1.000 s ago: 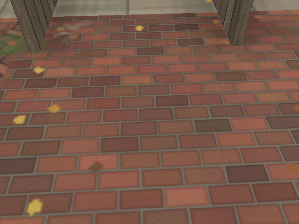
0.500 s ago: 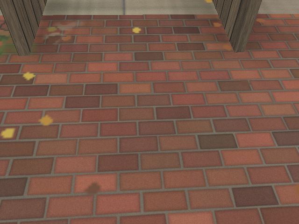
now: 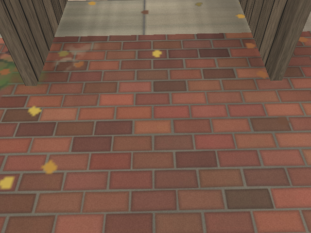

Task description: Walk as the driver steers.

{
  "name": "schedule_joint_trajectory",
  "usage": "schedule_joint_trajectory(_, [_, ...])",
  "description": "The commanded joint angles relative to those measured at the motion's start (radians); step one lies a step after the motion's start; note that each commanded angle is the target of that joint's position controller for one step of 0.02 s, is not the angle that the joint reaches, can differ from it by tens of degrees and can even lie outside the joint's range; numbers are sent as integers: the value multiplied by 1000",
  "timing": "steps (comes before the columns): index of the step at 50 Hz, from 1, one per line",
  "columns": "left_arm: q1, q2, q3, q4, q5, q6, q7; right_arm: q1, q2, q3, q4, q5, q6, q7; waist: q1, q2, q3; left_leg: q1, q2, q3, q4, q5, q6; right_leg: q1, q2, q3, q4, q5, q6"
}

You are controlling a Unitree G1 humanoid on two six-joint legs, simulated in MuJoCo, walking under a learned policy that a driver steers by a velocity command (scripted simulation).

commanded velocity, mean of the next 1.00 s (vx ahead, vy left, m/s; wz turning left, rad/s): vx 0.50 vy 0.00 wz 0.00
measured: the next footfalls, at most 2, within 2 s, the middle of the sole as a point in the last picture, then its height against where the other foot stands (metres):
left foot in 0.28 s outside the picture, level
right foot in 0.82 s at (184, 203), level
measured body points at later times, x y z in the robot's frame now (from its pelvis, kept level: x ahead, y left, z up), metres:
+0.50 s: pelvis +0.29 +0.05 +0.00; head +0.31 +0.06 +0.45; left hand +0.36 +0.30 -0.15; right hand +0.28 -0.20 -0.14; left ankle +0.29 +0.11 -0.75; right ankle +0.30 -0.09 -0.66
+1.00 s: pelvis +0.57 -0.01 +0.00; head +0.59 -0.02 +0.45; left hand +0.61 +0.25 -0.14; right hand +0.60 -0.26 -0.16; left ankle +0.52 +0.13 -0.66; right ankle +0.59 -0.07 -0.75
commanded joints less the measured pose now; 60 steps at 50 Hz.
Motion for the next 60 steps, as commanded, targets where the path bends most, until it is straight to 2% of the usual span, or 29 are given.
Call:
schedule_joint_trajectory(1, [35, 97, 7, -43, -2, -14, 2, -61, -33, -1, -61, 9, 1, 6, -9, -66, 73, -43, -5, 44, -136, 111, -22, -51, -261, 178, -152, 282, -70])
schedule_joint_trajectory(6, [134, 99, 1, -15, 3, -13, 11, -209, -24, 11, -110, 17, -6, 5, 41, -91, 72, -34, -55, 91, -330, 164, -6, 99, -274, 143, -110, 447, -57])
schedule_joint_trajectory(9, [145, 111, 3, -3, 15, -8, 20, -244, -38, 9, -134, 16, -17, 3, 36, -98, 76, -27, -77, 96, -395, 92, 29, 202, -311, 140, -51, 574, -71])
schedule_joint_trajectory(11, [109, 129, 7, -7, 17, -8, 25, -168, -56, -1, -119, 16, -27, -6, -14, -112, 37, 104, -124, 115, -434, 7, 67, 219, -319, 118, 57, 821, -56])
schedule_joint_trajectory(12, [96, 140, 11, -7, 18, -6, 25, -65, -75, -12, -87, 15, -32, -14, -57, -117, -16, 219, -156, 122, -458, -22, 88, 220, -313, 110, 172, 926, -45])
schedule_joint_trajectory(13, [72, 143, 11, -11, 12, -2, 23, 105, -96, -26, -31, 9, -41, -23, -131, -97, -99, 423, -165, 122, -527, 35, 113, 160, -285, 83, 357, 891, -27])
schedule_joint_trajectory(14, [59, 120, 3, -39, 0, -5, 19, 282, -163, -49, 10, -17, -49, -34, -193, -44, -209, 695, -1, -51, -531, -27, 162, -48, -247, 61, 621, 597, -12])
schedule_joint_trajectory(15, [183, 13, -15, -57, -43, -3, 4, 356, -265, -76, 19, -31, -45, -32, -142, 192, -344, 993, 315, -569, -608, -80, 326, -435, -50, 11, 1040, -153, 39])
schedule_joint_trajectory(16, [112, 116, 13, -51, -15, 0, 7, 273, -215, -69, 14, 11, -29, -20, -127, 54, -306, 918, 284, -668, -705, -147, 314, -539, -57, 155, 1135, -279, 22])
schedule_joint_trajectory(17, [16, 117, 18, -90, -7, -3, 5, 152, -165, -53, -6, 23, -30, -17, -84, 31, -135, 762, 252, -489, -729, -145, 276, -587, -115, 163, 1106, -192, 16])
schedule_joint_trajectory(18, [-35, 105, 17, -101, -3, -7, 2, 101, -101, -37, -10, 19, -38, -13, -63, -20, -61, 638, 209, -387, -766, -52, 244, -561, -148, 162, 1048, -131, 17])
schedule_joint_trajectory(20, [-25, 67, 17, -98, 21, 17, -6, 99, -33, -14, 20, 20, -52, -21, -2, -3, -7, 488, 122, -228, -805, 75, 176, -464, -187, 156, 944, -94, 32])
schedule_joint_trajectory(22, [-16, 39, 15, -97, 28, 38, -17, 157, -46, -12, 46, 21, -68, -25, 14, 8, -8, 462, 100, -171, -818, 170, 171, -440, -188, 135, 900, -82, 50])
schedule_joint_trajectory(25, [-129, 49, 16, -142, 30, 54, -26, 210, -89, -17, 63, 24, -75, -26, 10, 16, 29, 462, 82, -114, -857, 198, 172, -531, -212, 103, 808, -1, 77])
schedule_joint_trajectory(30, [-352, 48, 3, -219, 13, 53, -32, 293, -84, -7, 76, 24, -72, -24, -43, 29, 62, 518, 45, -45, -869, 306, 145, -566, -203, 51, 527, 158, 100])
schedule_joint_trajectory(35, [-474, 58, -1, -265, 9, 45, -29, 374, -94, -7, 104, 16, -67, -34, -80, 43, 73, 675, 85, -34, -827, 400, 148, -565, -167, 26, 371, 161, 68])
schedule_joint_trajectory(38, [-441, 78, 8, -269, 10, 32, -24, 349, -112, -13, 108, 9, -62, -44, -42, 49, 58, 736, 111, -16, -730, 609, 134, -477, -131, 16, 306, 56, 23])
schedule_joint_trajectory(39, [-369, 90, 16, -247, 11, 26, -18, 334, -123, -16, 107, 8, -61, -46, -9, 56, 20, 736, 108, -5, -644, 740, 121, -378, -99, 4, 287, 21, 4])
schedule_joint_trajectory(40, [-225, 105, 28, -199, 15, 18, -11, 315, -128, -17, 105, 11, -56, -45, 54, 38, -50, 712, 81, 21, -483, 794, 105, -213, -66, -12, 225, 44, -18])
schedule_joint_trajectory(41, [-48, 149, 47, -145, 33, 7, 0, 306, -114, -12, 92, 18, -55, -43, 117, 6, -151, 564, 42, 46, -266, 630, 86, 41, -131, 59, 214, 57, -54])
schedule_joint_trajectory(42, [92, 254, 73, -130, 57, 4, 9, 357, -39, 7, 52, 51, -56, -33, 124, -166, -297, 258, -74, 107, 100, 167, 44, 333, -420, 452, 173, -58, -144])
schedule_joint_trajectory(43, [65, 269, 80, -127, 28, 23, -3, 400, -65, -10, 61, 52, -55, -28, 90, -241, -359, 68, -197, 13, 326, -373, 41, 384, -536, 799, 30, -63, -225])
schedule_joint_trajectory(44, [-58, 223, 69, -145, 3, 29, -8, 312, -103, -22, 46, 32, -49, -30, 44, -122, -201, -11, -117, -51, 362, -292, 53, 250, -491, 657, 18, -129, -192])
schedule_joint_trajectory(45, [-137, 151, 49, -159, -1, 24, -12, 235, -85, -17, 25, 24, -54, -25, 29, -68, -84, -16, -81, -48, 315, -212, 52, 100, -449, 529, -21, -98, -165])
schedule_joint_trajectory(46, [-173, 108, 36, -156, 3, 17, -12, 214, -63, -16, 24, 22, -52, -22, -6, -51, -23, 23, -47, -44, 244, -163, 50, -5, -396, 432, -58, -41, -121])
schedule_joint_trajectory(48, [-155, 66, 20, -127, 2, 3, -3, 241, -34, -14, 33, -2, -26, -11, -50, -80, -2, 110, -21, -37, 164, -128, 29, -106, -331, 311, -90, 71, -80])
schedule_joint_trajectory(49, [-121, 74, 21, -113, 2, -6, -1, 243, -29, -15, 31, -5, -17, -6, -55, -84, -7, 118, -24, -25, 152, -118, 21, -112, -324, 288, -94, 136, -84])
schedule_joint_trajectory(52, [-61, 116, 27, -92, -2, -17, 0, 146, -37, -17, -6, -4, 1, 2, -55, -78, 20, 30, -4, 1, 75, -37, -5, -96, -306, 230, -131, 186, -91])
schedule_joint_trajectory(60, [84, 114, 15, -56, 0, -13, 4, -155, -30, 2, -109, 14, -4, 6, 22, -90, 62, -28, -33, 71, -292, 157, -22, 44, -281, 146, -131, 366, -68])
